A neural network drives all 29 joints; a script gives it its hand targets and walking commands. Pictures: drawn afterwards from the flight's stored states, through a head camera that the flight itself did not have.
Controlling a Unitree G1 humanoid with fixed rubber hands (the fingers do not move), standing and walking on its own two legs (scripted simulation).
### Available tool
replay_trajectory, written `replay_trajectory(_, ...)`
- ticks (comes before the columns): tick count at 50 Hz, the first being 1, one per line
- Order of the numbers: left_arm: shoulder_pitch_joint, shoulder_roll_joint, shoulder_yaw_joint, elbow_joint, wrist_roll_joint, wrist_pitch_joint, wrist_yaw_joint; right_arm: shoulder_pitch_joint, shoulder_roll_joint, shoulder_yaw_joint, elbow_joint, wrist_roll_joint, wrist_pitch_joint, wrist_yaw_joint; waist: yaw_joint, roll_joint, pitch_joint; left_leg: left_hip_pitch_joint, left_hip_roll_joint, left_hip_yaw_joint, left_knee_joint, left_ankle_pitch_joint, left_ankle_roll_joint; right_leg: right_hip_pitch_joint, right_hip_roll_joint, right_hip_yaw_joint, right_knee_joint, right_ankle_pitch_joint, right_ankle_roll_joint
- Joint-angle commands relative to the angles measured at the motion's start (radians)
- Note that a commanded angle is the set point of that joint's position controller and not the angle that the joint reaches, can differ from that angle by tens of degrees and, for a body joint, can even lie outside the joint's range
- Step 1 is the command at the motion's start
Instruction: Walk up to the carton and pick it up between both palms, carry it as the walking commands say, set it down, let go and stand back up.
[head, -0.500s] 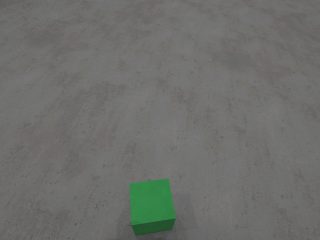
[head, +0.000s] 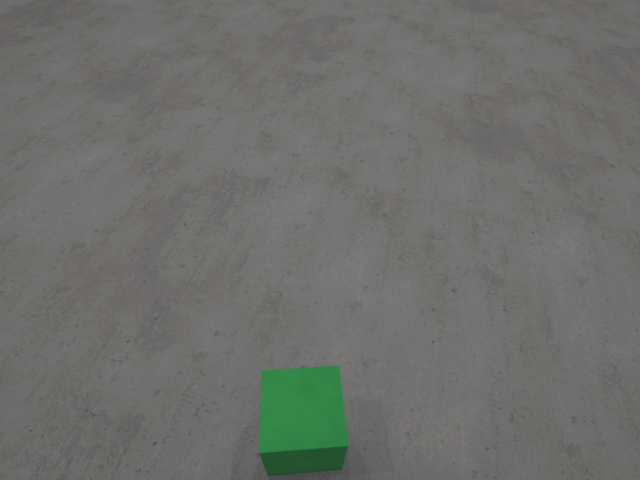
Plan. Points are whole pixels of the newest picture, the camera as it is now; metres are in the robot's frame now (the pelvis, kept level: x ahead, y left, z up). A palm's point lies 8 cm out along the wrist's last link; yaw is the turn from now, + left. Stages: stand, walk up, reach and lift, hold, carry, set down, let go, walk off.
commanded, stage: walk up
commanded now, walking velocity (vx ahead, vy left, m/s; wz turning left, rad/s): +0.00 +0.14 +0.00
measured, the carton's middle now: (302, 421) +0.40 +0.05 -0.65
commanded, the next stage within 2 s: stand in 1.08 s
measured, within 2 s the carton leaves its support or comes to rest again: neither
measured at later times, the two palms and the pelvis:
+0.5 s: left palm out of the picture -0.03 +0.29 -0.15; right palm out of the picture -0.01 -0.14 -0.14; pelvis -0.01 +0.07 +0.00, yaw +0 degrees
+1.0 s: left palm out of the picture -0.02 +0.27 -0.14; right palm out of the picture +0.00 -0.18 -0.14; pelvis +0.00 +0.05 +0.00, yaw +0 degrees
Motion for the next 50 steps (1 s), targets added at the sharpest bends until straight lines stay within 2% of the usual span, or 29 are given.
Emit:
replay_trajectory(1, 0.148, 0.212, 0.045, -0.006, 0.013, 0.002, 0.023, 0.029, -0.13, -0.035, -0.031, -0.006, 0.022, 0.002, 0.054, -0.007, 0.03, -0.219, 0.014, 0.009, 0.129, -0.013, -0.013, 0.078, -0.306, 0.308, -0.103, 0.109, -0.081)
replay_trajectory(2, 0.171, 0.236, 0.054, -0.004, 0.015, 0.008, 0.031, 0.021, -0.115, -0.032, -0.053, -0.009, 0.032, 0.006, 0.062, -0.103, 0.032, -0.285, 0.001, 0.022, 0.27, -0.142, -0.027, 0.057, -0.399, 0.396, -0.124, 0.138, -0.143)
replay_trajectory(3, 0.174, 0.22, 0.051, -0.015, 0.018, 0.008, 0.036, 0.01, -0.107, -0.033, -0.072, -0.014, 0.04, 0.008, 0.07, -0.15, 0.027, -0.33, 0.007, -0.012, 0.462, -0.269, -0.03, 0.017, -0.453, 0.435, -0.15, 0.182, -0.195)
replay_trajectory(4, 0.153, 0.204, 0.049, -0.025, 0.019, 0.008, 0.038, 0.004, -0.104, -0.038, -0.086, -0.021, 0.043, 0.011, 0.054, -0.124, 0.02, -0.337, 0.024, -0.054, 0.555, -0.269, -0.027, -0.022, -0.448, 0.403, -0.159, 0.186, -0.204)
replay_trajectory(5, 0.098, 0.19, 0.046, -0.04, 0.016, 0.007, 0.035, 0.019, -0.104, -0.042, -0.089, -0.021, 0.039, 0.014, 0.025, -0.124, 0.009, -0.304, 0.039, -0.078, 0.564, -0.241, -0.021, -0.065, -0.414, 0.336, -0.159, 0.152, -0.178)
replay_trajectory(6, 0.036, 0.173, 0.039, -0.051, 0.016, 0.007, 0.027, 0.04, -0.095, -0.039, -0.09, -0.019, 0.034, 0.016, -0.006, -0.148, 0.006, -0.245, 0.05, -0.086, 0.474, -0.221, -0.012, -0.111, -0.358, 0.26, -0.156, 0.102, -0.133)
replay_trajectory(7, -0.012, 0.144, 0.026, -0.052, 0.021, 0.007, 0.015, 0.063, -0.071, -0.023, -0.078, -0.011, 0.027, 0.016, -0.029, -0.195, 0.002, -0.156, 0.038, -0.053, 0.339, -0.205, -0.005, -0.145, -0.287, 0.179, -0.156, 0.096, -0.096)
replay_trajectory(8, 0.012, 0.131, 0.028, -0.033, 0.015, 0.013, 0.009, 0.066, -0.056, -0.009, -0.07, -0.003, 0.016, 0.019, -0.035, -0.215, 0.003, -0.081, 0.009, -0.01, 0.194, -0.135, -0.002, -0.137, -0.205, 0.124, -0.132, 0.087, -0.074)
replay_trajectory(9, 0.043, 0.137, 0.034, -0.019, 0.013, 0.02, 0.003, 0.075, -0.064, -0.009, -0.057, 0.003, 0.008, 0.016, -0.041, -0.192, 0.002, -0.001, -0.01, 0.039, 0.062, 0.006, -0.003, -0.15, -0.166, 0.093, -0.102, 0.081, -0.052)
replay_trajectory(10, 0.072, 0.129, 0.033, -0.005, 0.015, 0.023, -0.005, 0.1, -0.08, -0.01, -0.037, 0.002, 0.002, 0.01, -0.04, -0.138, 0.006, 0.052, 0.005, 0.047, -0.024, 0.093, -0.002, -0.164, -0.147, 0.084, -0.066, 0.041, -0.031)
replay_trajectory(11, 0.103, 0.091, 0.02, 0.003, 0.015, 0.023, -0.01, 0.124, -0.115, -0.015, -0.024, -0.004, -0.007, 0.004, -0.026, -0.032, 0.01, 0.087, 0.09, -0.04, -0.084, 0.145, 0.001, -0.196, -0.117, 0.065, 0.007, -0.022, -0.001)
replay_trajectory(12, 0.135, 0.043, 0.008, 0.002, 0.014, 0.023, -0.011, 0.141, -0.177, -0.024, -0.028, -0.011, -0.019, 0.0, 0.001, 0.123, 0.006, 0.049, 0.248, -0.226, -0.139, 0.231, 0.017, -0.214, -0.066, 0.039, 0.108, -0.122, 0.036)
replay_trajectory(13, 0.129, 0.052, 0.01, -0.006, 0.005, 0.033, 0.001, 0.091, -0.198, -0.028, -0.04, -0.007, -0.015, 0.004, -0.013, 0.201, 0.044, -0.112, 0.298, -0.266, -0.188, 0.116, 0.086, -0.131, -0.055, 0.006, 0.097, -0.174, 0.051)
replay_trajectory(14, 0.123, 0.068, 0.009, 0.002, 0.004, 0.037, -0.003, 0.024, -0.18, -0.025, -0.053, -0.005, -0.015, 0.008, 0.003, 0.171, 0.083, -0.16, 0.259, -0.251, -0.204, 0.018, 0.093, -0.088, -0.071, 0.035, 0.113, -0.136, 0.052)
replay_trajectory(15, 0.125, 0.069, 0.007, 0.011, 0.003, 0.036, -0.007, -0.008, -0.157, -0.019, -0.057, -0.002, -0.015, 0.009, 0.015, 0.147, 0.1, -0.161, 0.21, -0.207, -0.194, -0.007, 0.082, -0.073, -0.069, 0.027, 0.083, -0.076, 0.053)
replay_trajectory(16, 0.133, 0.074, 0.005, 0.019, 0.003, 0.031, -0.01, -0.011, -0.143, -0.014, -0.056, -0.002, -0.016, 0.008, 0.016, 0.149, 0.086, -0.136, 0.176, -0.176, -0.179, 0.015, 0.07, -0.058, -0.067, 0.018, 0.052, -0.033, 0.055)
replay_trajectory(18, 0.145, 0.082, 0.009, 0.027, 0.003, 0.02, -0.009, 0.02, -0.134, -0.013, -0.048, 0.0, -0.021, 0.005, 0.005, 0.138, 0.049, -0.091, 0.155, -0.159, -0.151, 0.088, 0.068, -0.007, -0.083, 0.022, 0.0, 0.018, 0.045)
replay_trajectory(20, 0.14, 0.09, 0.007, 0.036, 0.005, 0.015, -0.005, 0.034, -0.123, -0.008, -0.034, 0.003, -0.025, 0.005, 0.001, 0.108, 0.05, -0.079, 0.142, -0.151, -0.146, 0.066, 0.067, 0.005, -0.098, 0.045, -0.019, 0.042, 0.038)
replay_trajectory(22, 0.131, 0.085, 0.007, 0.043, 0.007, 0.014, -0.004, 0.047, -0.119, -0.006, -0.021, 0.001, -0.027, 0.004, -0.003, 0.068, 0.066, -0.083, 0.131, -0.141, -0.144, 0.058, 0.063, 0.016, -0.104, 0.049, -0.029, 0.056, 0.041)
replay_trajectory(30, 0.131, 0.075, 0.004, 0.047, 0.002, 0.007, 0.001, 0.058, -0.102, 0.001, -0.001, 0.004, -0.029, 0.005, -0.005, 0.006, 0.053, -0.027, 0.101, -0.091, -0.103, 0.166, 0.049, 0.026, -0.122, 0.062, -0.064, 0.112, 0.044)
replay_trajectory(50, 0.141, 0.094, 0.011, 0.03, -0.004, -0.002, -0.003, 0.069, -0.116, -0.001, -0.008, 0.002, -0.021, 0.002, -0.005, -0.006, 0.05, -0.005, 0.09, -0.049, -0.083, 0.158, 0.029, 0.013, -0.128, 0.08, -0.084, 0.175, 0.032)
